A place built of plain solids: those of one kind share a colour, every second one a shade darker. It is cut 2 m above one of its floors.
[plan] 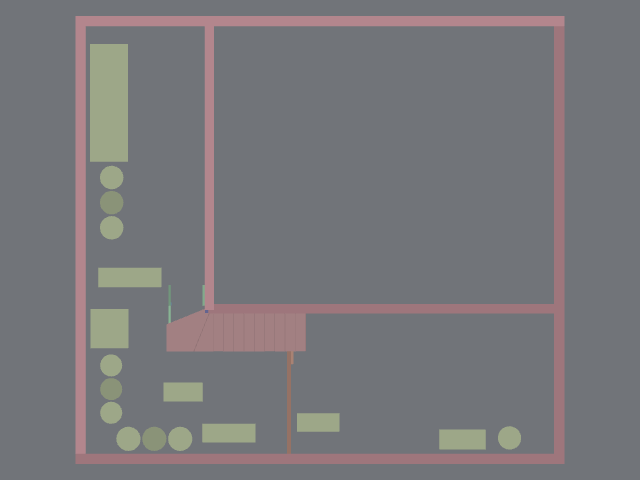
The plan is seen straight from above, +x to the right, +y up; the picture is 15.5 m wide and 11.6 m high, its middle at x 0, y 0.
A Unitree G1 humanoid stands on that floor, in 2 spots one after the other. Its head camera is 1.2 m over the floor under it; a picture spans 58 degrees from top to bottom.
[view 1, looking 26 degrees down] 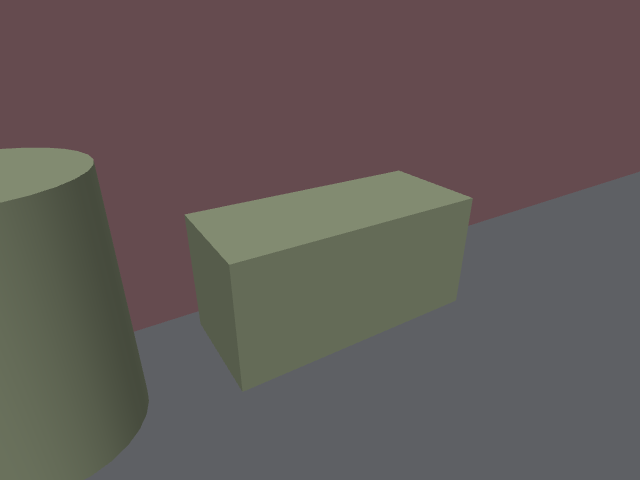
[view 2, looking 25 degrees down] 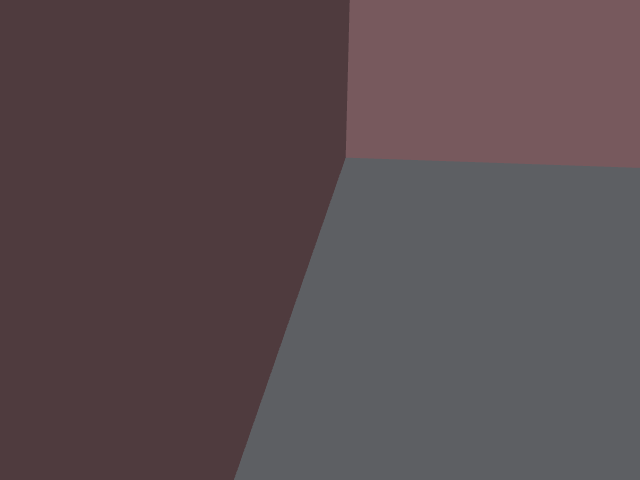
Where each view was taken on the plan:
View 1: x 4.39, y -3.42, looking -122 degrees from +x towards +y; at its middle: piece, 1.52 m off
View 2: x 0.93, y -2.15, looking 8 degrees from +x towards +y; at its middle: ground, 2.84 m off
